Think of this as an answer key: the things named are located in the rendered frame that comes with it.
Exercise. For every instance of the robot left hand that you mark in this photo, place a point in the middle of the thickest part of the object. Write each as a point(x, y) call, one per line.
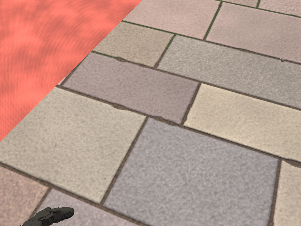
point(48, 216)

